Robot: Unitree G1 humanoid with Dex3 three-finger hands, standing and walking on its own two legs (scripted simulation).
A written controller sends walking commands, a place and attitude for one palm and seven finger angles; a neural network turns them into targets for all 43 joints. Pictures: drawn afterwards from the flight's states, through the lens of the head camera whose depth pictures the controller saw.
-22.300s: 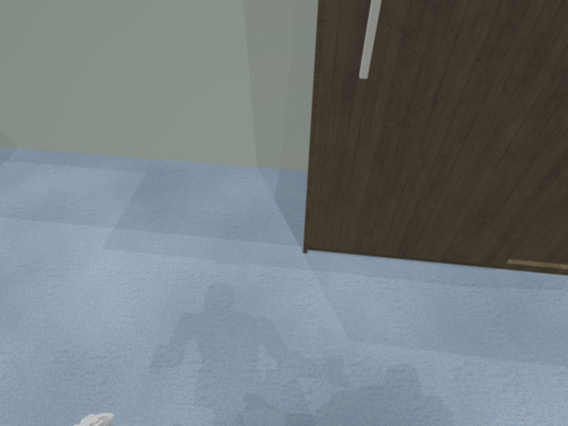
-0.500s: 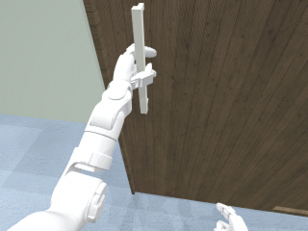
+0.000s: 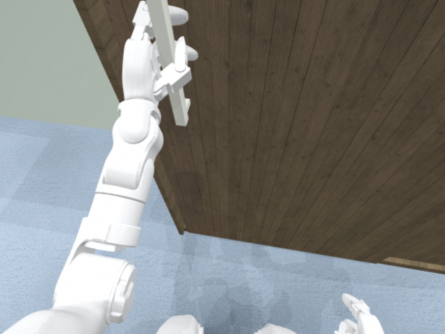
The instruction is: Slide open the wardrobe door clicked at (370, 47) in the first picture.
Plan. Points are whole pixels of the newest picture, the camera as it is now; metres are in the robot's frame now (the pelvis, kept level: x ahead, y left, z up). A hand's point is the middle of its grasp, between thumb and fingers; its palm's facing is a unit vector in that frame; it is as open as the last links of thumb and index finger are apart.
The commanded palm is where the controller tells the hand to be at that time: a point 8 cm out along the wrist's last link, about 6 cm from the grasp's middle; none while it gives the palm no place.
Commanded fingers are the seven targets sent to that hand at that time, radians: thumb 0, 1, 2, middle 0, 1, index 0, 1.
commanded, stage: step sideways, sliding the door along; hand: left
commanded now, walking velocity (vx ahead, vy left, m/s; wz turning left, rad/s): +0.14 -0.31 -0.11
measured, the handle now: (171, 44) +0.47 +0.13 +0.23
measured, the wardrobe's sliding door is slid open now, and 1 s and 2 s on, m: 0.03 0.32 0.57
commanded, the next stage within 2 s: stop walking and hold the door there in 1.98 s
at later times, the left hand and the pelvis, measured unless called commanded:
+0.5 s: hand (255, 76) +0.43 +0.01 +0.21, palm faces +0.27 -0.96 -0.08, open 6.3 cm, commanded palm +0.40 -0.01 +0.22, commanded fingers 0.00 0.90 0.90 -0.45 -1.40 -0.45 -1.40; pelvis +0.06 -0.17 -0.01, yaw +4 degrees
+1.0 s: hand (404, 96) +0.41 -0.19 +0.21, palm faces +0.13 -0.99 -0.06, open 6.8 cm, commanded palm +0.39 -0.21 +0.21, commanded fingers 0.00 0.90 0.90 -0.45 -1.40 -0.45 -1.40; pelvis +0.08 -0.31 +0.00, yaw +3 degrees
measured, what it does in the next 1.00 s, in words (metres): steps to the right: right foot, then left foot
